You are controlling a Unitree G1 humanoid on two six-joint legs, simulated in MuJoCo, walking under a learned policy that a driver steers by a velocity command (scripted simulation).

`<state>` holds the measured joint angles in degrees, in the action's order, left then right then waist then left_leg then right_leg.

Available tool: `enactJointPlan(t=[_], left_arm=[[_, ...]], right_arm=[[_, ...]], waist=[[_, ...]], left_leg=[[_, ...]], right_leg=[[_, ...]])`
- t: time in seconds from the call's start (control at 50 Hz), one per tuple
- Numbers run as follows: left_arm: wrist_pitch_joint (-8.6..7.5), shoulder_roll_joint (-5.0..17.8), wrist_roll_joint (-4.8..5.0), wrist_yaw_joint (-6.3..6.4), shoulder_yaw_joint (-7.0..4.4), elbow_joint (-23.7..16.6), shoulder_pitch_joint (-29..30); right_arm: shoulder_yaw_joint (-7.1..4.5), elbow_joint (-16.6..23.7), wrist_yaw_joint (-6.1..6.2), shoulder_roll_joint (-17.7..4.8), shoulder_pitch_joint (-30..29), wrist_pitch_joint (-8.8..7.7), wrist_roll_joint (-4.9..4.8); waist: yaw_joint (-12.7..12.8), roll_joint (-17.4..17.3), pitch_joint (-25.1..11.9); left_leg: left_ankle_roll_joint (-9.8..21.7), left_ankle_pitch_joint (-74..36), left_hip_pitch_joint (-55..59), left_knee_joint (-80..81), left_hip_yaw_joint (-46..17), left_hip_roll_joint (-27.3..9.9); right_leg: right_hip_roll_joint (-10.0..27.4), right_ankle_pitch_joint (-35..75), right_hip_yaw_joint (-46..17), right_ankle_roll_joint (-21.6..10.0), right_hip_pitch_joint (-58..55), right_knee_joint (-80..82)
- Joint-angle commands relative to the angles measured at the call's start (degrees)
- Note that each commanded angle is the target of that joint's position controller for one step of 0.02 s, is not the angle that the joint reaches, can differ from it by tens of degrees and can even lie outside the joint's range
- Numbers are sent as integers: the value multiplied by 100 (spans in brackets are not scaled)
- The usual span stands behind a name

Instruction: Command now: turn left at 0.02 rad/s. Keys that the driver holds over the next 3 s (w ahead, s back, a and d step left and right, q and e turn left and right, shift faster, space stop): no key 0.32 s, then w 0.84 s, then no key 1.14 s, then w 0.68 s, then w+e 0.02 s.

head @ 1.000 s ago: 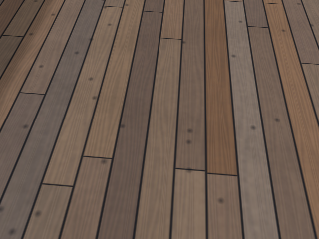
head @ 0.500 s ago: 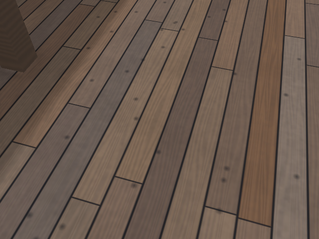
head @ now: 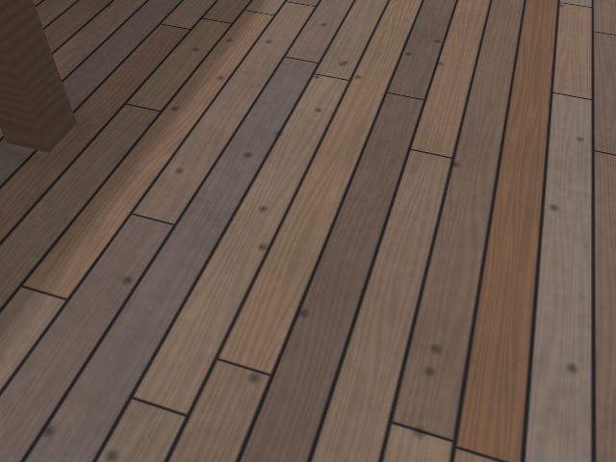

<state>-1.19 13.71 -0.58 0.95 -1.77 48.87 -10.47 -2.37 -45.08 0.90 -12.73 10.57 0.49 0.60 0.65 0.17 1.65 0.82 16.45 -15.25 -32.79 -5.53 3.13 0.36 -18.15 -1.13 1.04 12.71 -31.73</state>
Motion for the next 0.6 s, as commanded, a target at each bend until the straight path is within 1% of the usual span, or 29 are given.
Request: enactJointPlan(t=[0.02, 0.16, 0.32, 0.34, 0.36, 0.38, 0.4, 0.42, 0.44, 0.46, 0.48, 0.5, 0.52, 0.54, 0.56, 0.58, 0.6], left_arm=[[-60, 610, 6, 22, -138, -201, -27], [-54, 601, 15, 58, -134, 64, -124], [-51, 577, 23, 93, -116, 373, -264], [-43, 529, 25, 95, -106, 463, -390], [-30, 579, 64, 105, -126, 506, -433], [-31, 634, 101, 120, -143, 493, -415], [-63, 640, 130, 132, -140, 467, -430], [-129, 646, 165, 135, -137, 461, -506], [-212, 684, 196, 129, -149, 486, -625], [-289, 755, 208, 116, -177, 539, -800], [-346, 875, 206, 96, -218, 608, -1011], [-374, 1035, 199, 72, -271, 671, -1172], [-372, 1120, 201, 52, -296, 648, -1119], [-361, 1098, 199, 36, -288, 583, -1007], [-348, 1081, 215, 12, -275, 508, -783], [-316, 1010, 237, -14, -251, 395, -462], [-299, 900, 230, -23, -218, 282, -194]], right_arm=[[-155, 270, 37, -651, -74, -77, -8], [-148, 12, 59, -598, -73, -79, -20], [-141, -374, 81, -569, -59, -83, -34], [-133, -477, 85, -535, 37, -74, -35], [-158, -536, 95, -599, 84, -60, -72], [-185, -567, 101, -672, 127, -65, -112], [-184, -568, 102, -679, 138, -108, -141], [-174, -562, 93, -647, 128, -189, -176], [-164, -555, 73, -600, 81, -289, -208], [-155, -533, 43, -548, -29, -388, -224], [-141, -486, 5, -464, -189, -478, -232], [-112, -437, -38, -329, -323, -555, -246], [-104, -394, -64, -327, -418, -606, -254], [-107, -412, -87, -360, -377, -640, -243], [-103, -500, -110, -331, -140, -665, -260], [-136, -707, -117, -380, 316, -675, -273], [-220, -977, -108, -558, 912, -666, -267]], waist=[[6, -99, -287], [1, -57, -199], [2, -64, -101], [7, -79, -208], [-9, -50, -88], [-29, -14, 119], [-25, -10, 371], [-1, -2, 563], [44, 58, 646], [117, 182, 633], [194, 415, 579], [214, 805, 527], [175, 961, 634], [106, 931, 657], [-79, 991, 659], [-338, 932, 575], [-586, 717, 396]], left_leg=[[228, -1227, 203, 552, -435, -441], [202, -1145, 257, 607, -370, -404], [159, -1064, 298, 682, -287, -357], [172, -439, 335, 729, -231, -295], [226, 647, 209, 702, -151, -183], [305, 1694, -35, 684, -128, -134], [384, 2307, -307, 725, -188, -180], [446, 2489, -511, 723, -254, -250], [465, 2342, -676, 618, -265, -298], [438, 2008, -864, 396, -176, -285], [374, 1544, -1112, 47, 39, -194], [299, 944, -1288, -461, 383, -68], [316, 656, -1342, -635, 526, -147], [389, 672, -1119, -596, 513, -221], [469, 705, -643, -175, 567, -230], [519, 514, 267, 442, 606, -189], [528, 112, 1242, 716, 345, -255]], right_leg=[[211, 946, -182, -123, 8, 446], [187, 834, -175, -112, 24, 545], [154, 710, -157, -126, 47, 650], [91, 136, -96, -148, 17, 691], [14, -714, -59, -229, 149, 668], [7, -1550, -121, -358, 352, 662], [81, -2150, -276, -493, 535, 729], [199, -2423, -469, -622, 602, 800], [356, -2461, -708, -750, 514, 879], [563, -2442, -1036, -900, 282, 1027], [866, -2484, -1534, -1088, -57, 1317], [1315, -2576, -2219, -1321, -333, 1757], [1675, -2465, -2670, -1491, -302, 2026], [1736, -2260, -2703, -1511, -98, 2082], [1627, -1939, -2432, -1392, 157, 1970], [1298, -1536, -1887, -1150, 587, 1770], [898, -849, -1303, -869, 1094, 1243]])
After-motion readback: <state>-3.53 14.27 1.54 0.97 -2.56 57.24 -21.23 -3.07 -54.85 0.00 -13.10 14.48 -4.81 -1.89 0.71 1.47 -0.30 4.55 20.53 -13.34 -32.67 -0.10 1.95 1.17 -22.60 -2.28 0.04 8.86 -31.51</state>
